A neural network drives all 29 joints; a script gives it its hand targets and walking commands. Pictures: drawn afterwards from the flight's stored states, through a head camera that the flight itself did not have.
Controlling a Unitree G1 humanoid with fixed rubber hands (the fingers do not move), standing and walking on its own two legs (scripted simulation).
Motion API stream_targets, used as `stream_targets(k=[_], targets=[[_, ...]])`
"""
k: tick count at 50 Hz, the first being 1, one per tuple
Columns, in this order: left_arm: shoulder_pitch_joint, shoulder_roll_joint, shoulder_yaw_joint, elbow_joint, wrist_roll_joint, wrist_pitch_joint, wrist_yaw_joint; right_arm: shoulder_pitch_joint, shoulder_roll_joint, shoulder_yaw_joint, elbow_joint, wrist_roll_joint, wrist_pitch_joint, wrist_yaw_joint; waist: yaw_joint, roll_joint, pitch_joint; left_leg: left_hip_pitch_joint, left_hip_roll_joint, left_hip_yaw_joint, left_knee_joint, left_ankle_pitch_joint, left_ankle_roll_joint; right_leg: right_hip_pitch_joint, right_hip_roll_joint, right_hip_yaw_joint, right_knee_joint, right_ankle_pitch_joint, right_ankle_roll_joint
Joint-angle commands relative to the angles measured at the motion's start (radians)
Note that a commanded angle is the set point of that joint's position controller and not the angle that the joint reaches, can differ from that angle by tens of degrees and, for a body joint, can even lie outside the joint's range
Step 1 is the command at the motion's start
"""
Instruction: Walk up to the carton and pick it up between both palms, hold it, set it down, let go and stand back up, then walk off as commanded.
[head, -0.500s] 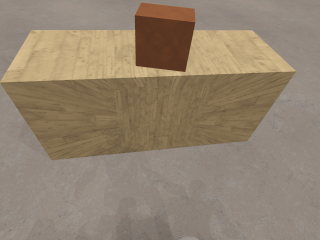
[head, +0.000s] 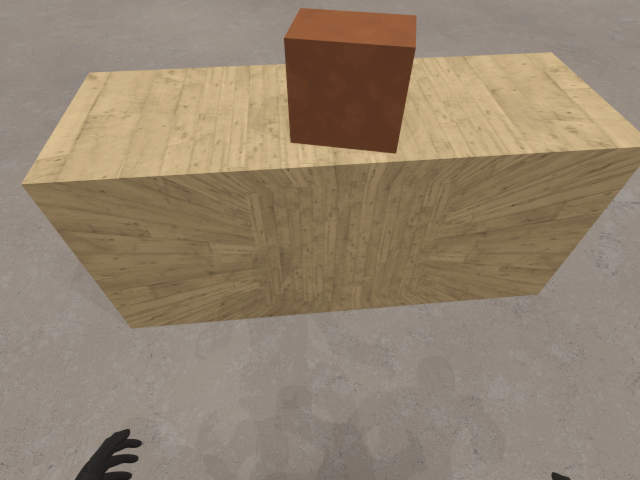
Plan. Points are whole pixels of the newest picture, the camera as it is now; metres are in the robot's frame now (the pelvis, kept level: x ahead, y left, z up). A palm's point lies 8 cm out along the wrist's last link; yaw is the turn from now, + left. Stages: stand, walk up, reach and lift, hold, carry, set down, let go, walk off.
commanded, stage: walk off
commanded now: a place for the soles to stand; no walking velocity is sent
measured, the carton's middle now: (349, 82) +0.94 -0.02 +0.03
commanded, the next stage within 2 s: stand in 0.38 s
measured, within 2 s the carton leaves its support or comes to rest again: neither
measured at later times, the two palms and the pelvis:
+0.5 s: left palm out of the picture +0.09 +0.28 -0.09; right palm out of the picture +0.10 -0.33 -0.08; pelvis -0.01 -0.02 +0.01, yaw +0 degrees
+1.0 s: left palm out of the picture +0.08 +0.26 -0.08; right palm out of the picture +0.04 -0.35 -0.10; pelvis -0.03 -0.05 +0.02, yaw +0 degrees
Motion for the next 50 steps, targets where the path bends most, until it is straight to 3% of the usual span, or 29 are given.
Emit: stream_targets(k=[1,4,5,6,8,9,10,11,12,13,17,22,26,27,29,31,32,34,35,36,37,41,42,43,44,45,47,49,50], targets=[[0.042,0.262,0.047,-0.046,-0.002,-0.016,0.013,0.032,-0.221,-0.060,-0.040,0.009,-0.003,-0.013,0.013,-0.046,-0.209,-0.012,0.067,-0.091,-0.016,0.506,-0.007,0.170,-0.174,0.176,-0.055,0.668,-0.230],[-0.017,0.245,0.045,-0.048,0.000,-0.015,0.014,0.033,-0.217,-0.061,-0.031,0.001,-0.002,-0.003,-0.010,-0.092,-0.183,0.020,0.089,-0.109,-0.099,0.504,-0.010,0.119,-0.132,0.123,-0.045,0.550,-0.188],[-0.050,0.221,0.036,-0.073,-0.005,-0.008,0.007,0.046,-0.237,-0.065,-0.018,-0.002,-0.003,-0.010,-0.024,-0.026,-0.165,0.034,0.134,-0.155,-0.170,0.583,-0.011,0.090,-0.095,0.091,-0.005,0.476,-0.162],[-0.043,0.227,0.038,-0.029,-0.010,-0.003,0.008,0.002,-0.234,-0.071,-0.030,-0.005,-0.004,-0.003,-0.006,0.007,-0.169,0.057,0.154,-0.148,-0.177,0.658,0.000,0.091,-0.046,0.060,-0.032,0.318,-0.132],[-0.051,0.219,0.042,-0.029,-0.012,0.003,0.008,-0.036,-0.249,-0.063,-0.025,-0.011,0.004,-0.005,-0.002,0.031,-0.101,-0.039,0.170,-0.173,-0.214,0.550,0.022,0.101,-0.030,0.032,-0.034,0.197,-0.106],[-0.047,0.224,0.043,-0.036,-0.008,0.003,0.006,-0.067,-0.239,-0.064,-0.038,-0.013,0.003,0.003,0.004,0.041,-0.110,-0.033,0.168,-0.161,-0.217,0.501,0.033,0.105,-0.031,0.065,-0.039,0.219,-0.108],[-0.069,0.243,0.054,-0.019,-0.001,0.002,0.010,-0.032,-0.245,-0.063,-0.033,-0.009,0.002,-0.004,-0.004,-0.025,-0.111,-0.026,0.153,-0.168,-0.216,0.553,0.004,0.118,-0.038,0.057,-0.050,0.224,-0.118],[-0.047,0.226,0.041,-0.044,-0.014,0.003,0.006,-0.050,-0.235,-0.059,-0.035,-0.013,0.006,-0.006,-0.001,0.060,-0.076,-0.052,0.159,-0.182,-0.250,0.477,0.004,0.107,-0.045,0.078,-0.051,0.228,-0.112],[-0.037,0.217,0.044,-0.034,-0.010,0.005,0.003,-0.047,-0.227,-0.064,-0.042,-0.011,0.004,-0.006,0.001,0.068,-0.101,-0.012,0.156,-0.156,-0.260,0.551,-0.003,0.126,-0.029,0.053,-0.049,0.177,-0.119],[-0.045,0.231,0.039,-0.022,-0.014,0.008,0.002,-0.065,-0.240,-0.061,-0.037,-0.015,0.006,-0.006,0.005,0.101,-0.088,-0.032,0.162,-0.170,-0.264,0.503,0.011,0.096,-0.030,0.063,-0.053,0.215,-0.106],[-0.034,0.250,0.055,0.023,0.004,-0.001,-0.002,-0.074,-0.223,-0.054,0.013,-0.017,0.011,0.003,0.006,0.034,-0.104,-0.058,0.096,-0.095,-0.263,0.214,0.019,0.158,-0.083,0.105,-0.128,0.196,-0.119],[-0.055,0.213,0.018,0.065,-0.006,-0.001,-0.007,-0.097,-0.216,-0.034,0.047,0.004,0.017,0.004,-0.010,-0.019,-0.139,0.015,0.133,-0.108,-0.295,0.426,0.004,0.213,-0.082,0.079,-0.180,0.378,-0.077],[-0.063,0.196,0.004,0.109,-0.009,0.000,0.003,-0.124,-0.198,-0.017,0.079,-0.007,0.021,0.003,-0.012,-0.038,-0.119,0.052,0.134,-0.092,-0.322,0.348,-0.005,0.195,-0.089,0.092,-0.235,0.321,-0.074],[-0.092,0.209,0.006,0.105,-0.007,0.001,0.004,-0.108,-0.193,-0.017,0.089,0.001,0.029,-0.004,-0.028,-0.005,-0.124,0.034,0.130,-0.095,-0.348,0.330,-0.018,0.212,-0.101,0.105,-0.239,0.305,-0.068],[-0.081,0.176,-0.002,0.127,-0.013,0.000,0.003,-0.142,-0.211,-0.020,0.114,0.000,0.026,0.002,0.004,0.037,-0.108,0.031,0.129,-0.079,-0.376,0.300,-0.017,0.229,-0.093,0.091,-0.270,0.285,-0.072],[-0.077,0.209,-0.010,0.162,-0.017,0.002,0.003,-0.135,-0.175,-0.004,0.120,0.004,0.023,0.003,-0.006,-0.040,-0.084,0.047,0.149,-0.095,-0.371,0.268,-0.009,0.186,-0.109,0.121,-0.296,0.239,-0.074],[-0.070,0.215,0.005,0.174,-0.008,-0.004,0.000,-0.139,-0.182,-0.011,0.118,-0.001,0.024,0.001,-0.002,-0.004,-0.097,0.028,0.138,-0.075,-0.377,0.281,-0.020,0.216,-0.097,0.122,-0.311,0.240,-0.065],[-0.089,0.211,0.001,0.178,-0.006,-0.014,0.003,-0.108,-0.192,-0.008,0.159,-0.007,0.024,0.006,-0.010,-0.045,-0.088,0.037,0.128,-0.068,-0.366,0.243,-0.011,0.189,-0.111,0.150,-0.344,0.126,-0.073],[-0.120,0.221,-0.002,0.180,0.002,-0.012,-0.003,-0.122,-0.190,-0.011,0.166,-0.012,0.029,-0.004,-0.020,-0.071,-0.108,0.046,0.144,-0.083,-0.369,0.272,-0.007,0.202,-0.111,0.124,-0.330,0.233,-0.069],[-0.096,0.196,0.004,0.182,-0.005,-0.012,0.001,-0.104,-0.181,-0.009,0.160,0.006,0.023,0.001,-0.010,-0.024,-0.113,0.032,0.138,-0.065,-0.354,0.264,-0.008,0.212,-0.117,0.143,-0.328,0.241,-0.075],[-0.089,0.203,-0.003,0.188,-0.011,-0.013,-0.002,-0.114,-0.186,-0.005,0.160,-0.007,0.028,0.002,-0.002,-0.023,-0.074,0.014,0.131,-0.069,-0.367,0.228,-0.019,0.186,-0.116,0.151,-0.353,0.142,-0.076],[-0.119,0.205,0.006,0.205,0.001,-0.007,0.000,-0.098,-0.166,0.002,0.182,-0.003,0.028,0.004,-0.005,-0.031,-0.102,0.004,0.134,-0.078,-0.380,0.209,-0.022,0.185,-0.093,0.130,-0.348,0.087,-0.060],[-0.118,0.205,0.001,0.197,0.001,-0.006,-0.003,-0.095,-0.180,-0.002,0.182,-0.007,0.024,0.004,-0.011,-0.083,-0.098,0.015,0.133,-0.072,-0.372,0.220,-0.018,0.170,-0.084,0.122,-0.350,0.064,-0.054],[-0.106,0.242,0.013,0.202,-0.007,0.001,-0.001,-0.086,-0.211,-0.013,0.185,-0.008,0.022,0.004,-0.007,-0.079,-0.094,0.022,0.134,-0.070,-0.390,0.233,-0.020,0.176,-0.083,0.121,-0.359,0.054,-0.053],[-0.128,0.215,0.005,0.204,-0.007,-0.003,0.001,-0.116,-0.203,-0.002,0.193,0.001,0.029,0.005,-0.002,-0.006,-0.100,0.018,0.133,-0.064,-0.359,0.208,-0.026,0.163,-0.107,0.155,-0.389,0.061,-0.066],[-0.109,0.215,0.000,0.200,-0.005,-0.004,0.002,-0.055,-0.170,0.002,0.198,-0.001,0.025,0.004,-0.013,-0.081,-0.075,0.019,0.131,-0.070,-0.382,0.220,-0.030,0.152,-0.111,0.147,-0.372,0.064,-0.063],[-0.132,0.205,-0.004,0.205,-0.015,-0.001,0.001,-0.079,-0.166,0.014,0.207,-0.001,0.026,0.004,-0.012,0.006,-0.091,0.026,0.139,-0.066,-0.364,0.196,-0.017,0.146,-0.117,0.163,-0.377,0.027,-0.068],[-0.139,0.226,0.002,0.211,0.003,0.000,-0.003,-0.063,-0.184,0.011,0.207,-0.002,0.026,0.005,-0.020,-0.068,-0.068,0.008,0.133,-0.074,-0.369,0.213,-0.032,0.128,-0.101,0.148,-0.392,0.025,-0.067],[-0.133,0.224,0.008,0.196,0.003,0.002,-0.001,-0.059,-0.205,0.001,0.204,-0.010,0.023,0.006,-0.016,-0.027,-0.118,0.019,0.134,-0.075,-0.380,0.206,-0.027,0.174,-0.089,0.127,-0.359,0.039,-0.063]])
